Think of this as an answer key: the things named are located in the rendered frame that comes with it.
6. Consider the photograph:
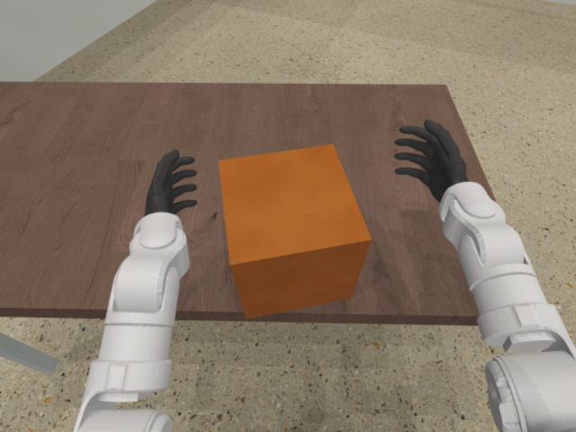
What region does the table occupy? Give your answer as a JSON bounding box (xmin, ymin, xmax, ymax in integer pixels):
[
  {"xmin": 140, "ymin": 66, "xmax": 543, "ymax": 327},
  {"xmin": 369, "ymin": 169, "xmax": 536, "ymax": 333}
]
[{"xmin": 0, "ymin": 82, "xmax": 496, "ymax": 373}]

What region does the left robot hand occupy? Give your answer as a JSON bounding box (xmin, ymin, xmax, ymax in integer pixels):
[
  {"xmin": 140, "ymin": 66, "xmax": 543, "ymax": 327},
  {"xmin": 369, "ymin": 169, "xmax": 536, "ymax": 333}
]
[{"xmin": 144, "ymin": 149, "xmax": 197, "ymax": 217}]

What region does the robot right forearm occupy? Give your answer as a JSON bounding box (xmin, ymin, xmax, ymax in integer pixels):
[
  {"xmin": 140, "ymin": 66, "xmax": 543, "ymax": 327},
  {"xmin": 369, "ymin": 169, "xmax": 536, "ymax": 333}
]
[{"xmin": 438, "ymin": 182, "xmax": 576, "ymax": 361}]

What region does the right robot hand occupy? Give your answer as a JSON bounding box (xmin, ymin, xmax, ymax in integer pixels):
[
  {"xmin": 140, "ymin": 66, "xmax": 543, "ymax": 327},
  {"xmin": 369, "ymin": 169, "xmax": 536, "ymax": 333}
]
[{"xmin": 394, "ymin": 120, "xmax": 469, "ymax": 203}]

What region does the robot left forearm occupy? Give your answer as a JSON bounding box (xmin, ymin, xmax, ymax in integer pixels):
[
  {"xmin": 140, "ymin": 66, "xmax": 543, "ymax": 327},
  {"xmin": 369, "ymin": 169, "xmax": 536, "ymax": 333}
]
[{"xmin": 72, "ymin": 212, "xmax": 190, "ymax": 432}]

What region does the robot left upper arm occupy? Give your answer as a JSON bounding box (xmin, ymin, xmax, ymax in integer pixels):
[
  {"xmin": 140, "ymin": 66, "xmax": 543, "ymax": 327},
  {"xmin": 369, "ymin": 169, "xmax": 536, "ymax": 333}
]
[{"xmin": 77, "ymin": 408, "xmax": 173, "ymax": 432}]

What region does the robot right upper arm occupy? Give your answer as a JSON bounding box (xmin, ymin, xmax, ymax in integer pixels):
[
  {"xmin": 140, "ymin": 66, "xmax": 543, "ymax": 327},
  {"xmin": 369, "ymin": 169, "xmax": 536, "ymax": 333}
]
[{"xmin": 485, "ymin": 351, "xmax": 576, "ymax": 432}]

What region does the carton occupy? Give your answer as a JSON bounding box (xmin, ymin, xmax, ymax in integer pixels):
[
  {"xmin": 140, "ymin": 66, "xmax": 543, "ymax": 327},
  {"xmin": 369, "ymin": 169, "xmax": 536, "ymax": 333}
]
[{"xmin": 219, "ymin": 144, "xmax": 372, "ymax": 319}]

